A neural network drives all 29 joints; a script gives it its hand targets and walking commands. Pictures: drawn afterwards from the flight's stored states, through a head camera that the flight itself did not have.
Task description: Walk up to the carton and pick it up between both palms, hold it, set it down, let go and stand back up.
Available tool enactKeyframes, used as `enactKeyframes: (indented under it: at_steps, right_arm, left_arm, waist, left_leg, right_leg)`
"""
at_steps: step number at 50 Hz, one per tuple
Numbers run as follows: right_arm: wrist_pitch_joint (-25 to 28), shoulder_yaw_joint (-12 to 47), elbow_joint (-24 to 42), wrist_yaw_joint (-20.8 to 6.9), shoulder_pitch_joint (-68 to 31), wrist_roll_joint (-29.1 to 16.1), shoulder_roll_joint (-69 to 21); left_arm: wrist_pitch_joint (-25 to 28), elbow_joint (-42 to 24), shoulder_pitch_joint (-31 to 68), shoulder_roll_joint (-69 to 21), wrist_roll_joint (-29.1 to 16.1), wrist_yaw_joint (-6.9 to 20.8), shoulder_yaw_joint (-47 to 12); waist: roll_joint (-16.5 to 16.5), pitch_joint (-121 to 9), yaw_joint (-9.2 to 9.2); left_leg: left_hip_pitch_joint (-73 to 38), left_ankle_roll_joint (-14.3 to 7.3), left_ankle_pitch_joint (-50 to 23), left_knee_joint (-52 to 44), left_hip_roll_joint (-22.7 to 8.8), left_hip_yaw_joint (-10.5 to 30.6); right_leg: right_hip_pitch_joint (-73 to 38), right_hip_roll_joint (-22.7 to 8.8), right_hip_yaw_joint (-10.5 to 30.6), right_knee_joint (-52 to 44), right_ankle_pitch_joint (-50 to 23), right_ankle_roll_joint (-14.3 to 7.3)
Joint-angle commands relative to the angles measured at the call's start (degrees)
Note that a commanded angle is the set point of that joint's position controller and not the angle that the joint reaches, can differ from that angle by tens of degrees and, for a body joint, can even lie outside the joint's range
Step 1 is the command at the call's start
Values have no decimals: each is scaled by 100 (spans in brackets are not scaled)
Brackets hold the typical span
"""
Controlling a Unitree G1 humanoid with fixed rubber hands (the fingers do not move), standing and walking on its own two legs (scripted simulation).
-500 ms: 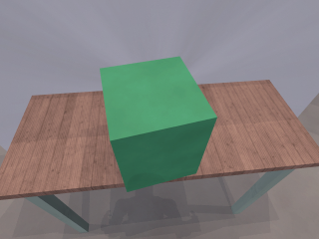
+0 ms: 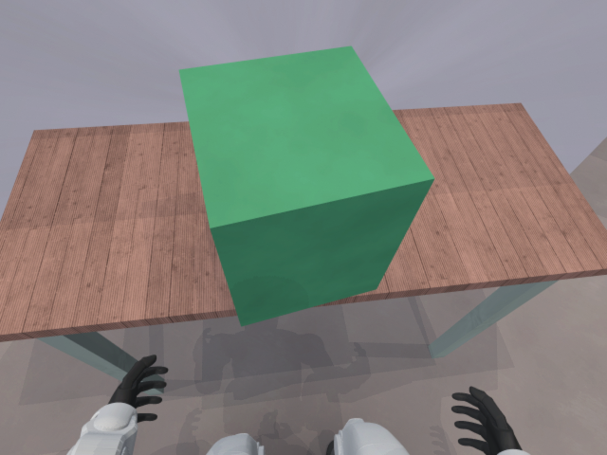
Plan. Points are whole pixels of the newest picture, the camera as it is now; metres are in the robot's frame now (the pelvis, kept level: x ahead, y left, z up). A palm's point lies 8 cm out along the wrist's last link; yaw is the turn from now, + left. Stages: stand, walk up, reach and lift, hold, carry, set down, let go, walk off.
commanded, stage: reach and lift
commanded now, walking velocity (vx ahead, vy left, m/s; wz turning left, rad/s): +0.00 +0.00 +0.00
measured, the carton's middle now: (292, 196) +0.41 +0.02 +0.09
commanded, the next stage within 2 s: none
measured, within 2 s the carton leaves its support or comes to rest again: neither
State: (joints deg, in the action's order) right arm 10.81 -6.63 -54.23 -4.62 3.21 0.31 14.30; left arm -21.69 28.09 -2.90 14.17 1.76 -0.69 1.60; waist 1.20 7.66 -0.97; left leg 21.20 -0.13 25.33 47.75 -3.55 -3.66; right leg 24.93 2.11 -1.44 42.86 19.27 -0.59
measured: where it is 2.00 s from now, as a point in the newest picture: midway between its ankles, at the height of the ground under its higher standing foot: outside the picture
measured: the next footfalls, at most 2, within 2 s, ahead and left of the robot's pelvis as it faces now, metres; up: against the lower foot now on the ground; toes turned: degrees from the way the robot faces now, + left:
none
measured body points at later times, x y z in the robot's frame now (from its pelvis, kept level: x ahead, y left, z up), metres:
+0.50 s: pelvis -0.02 -0.03 +0.03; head -0.01 -0.03 +0.48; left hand +0.13 +0.22 -0.04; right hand +0.13 -0.24 -0.06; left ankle -0.03 +0.09 -0.71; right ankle +0.03 -0.12 -0.71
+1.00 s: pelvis +0.00 -0.03 +0.04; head +0.00 -0.01 +0.49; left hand +0.16 +0.21 +0.00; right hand +0.18 -0.24 +0.00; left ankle -0.03 +0.10 -0.71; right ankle +0.03 -0.12 -0.71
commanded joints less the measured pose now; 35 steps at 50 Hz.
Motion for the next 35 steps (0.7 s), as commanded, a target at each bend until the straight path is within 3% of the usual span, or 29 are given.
enactKeyframes:
  at_steps: [1, 5, 9, 11, 20, 24, 28, 31, 35]
  right_arm:
    - [280, -19, 924, 142, 701, -270, 1116]
    - [145, 289, 1026, 98, 540, -219, 949]
    - [-94, 258, 1550, 234, 376, -34, 511]
    - [-212, 253, 1843, 251, 390, 4, 320]
    - [-185, 175, 2951, 323, 738, 38, 38]
    - [-170, 171, 3209, 355, 705, 33, 59]
    - [-141, 190, 3321, 337, 791, -66, 207]
    - [-136, 211, 3527, 284, 702, -127, 206]
    - [-242, 262, 3902, 204, 676, -238, 105]
  left_arm:
    - [212, -1139, -871, 510, 365, -33, 442]
    - [319, -718, -615, 552, 304, -155, 467]
    - [360, -810, 40, 660, 179, -109, 482]
    - [430, -966, 202, 640, 75, -144, 441]
    - [1249, -1549, -96, 708, -353, -323, 331]
    - [1475, -1561, -107, 709, -458, -380, 280]
    - [1661, -1502, -286, 570, -371, -413, 305]
    - [1729, -1523, -265, 514, -436, -451, 272]
    - [1697, -1723, -221, 442, -630, -545, 159]
  waist:
    - [-34, -2208, -26]
    - [128, -1311, 152]
    - [-81, -493, 99]
    - [-137, -419, 109]
    - [-241, -889, 78]
    - [-37, -882, 108]
    - [129, -806, 175]
    - [-132, -674, 231]
    - [-567, -454, 291]
  left_leg:
    - [-1962, 413, -4079, -1340, 143, 231]
    - [-1379, 391, -3167, -1843, 367, 112]
    - [-868, 157, -1502, -2420, 399, -68]
    - [-672, 55, -1128, -2622, 336, -120]
    - [-306, -110, -949, -2987, 270, -205]
    - [216, -294, -469, -3156, 104, -180]
    - [1095, -472, -219, -3478, -49, -205]
    - [963, -408, -293, -3507, 35, -211]
    - [-81, -186, -582, -3369, 271, -184]
  right_leg:
    - [-1352, 48, -265, -1162, -3039, -216]
    - [-1900, -8, -154, -1607, -2623, -192]
    - [-1949, -180, 124, -1968, -1635, -58]
    - [-2110, -260, 257, -2062, -1199, -48]
    - [-2711, -339, 425, -2262, -820, 3]
    - [-3028, -213, 303, -2183, -431, 33]
    - [-3913, -56, 222, -1886, -546, 85]
    - [-3709, -125, 290, -2030, -291, 74]
    - [-2629, -334, 449, -2547, 191, 25]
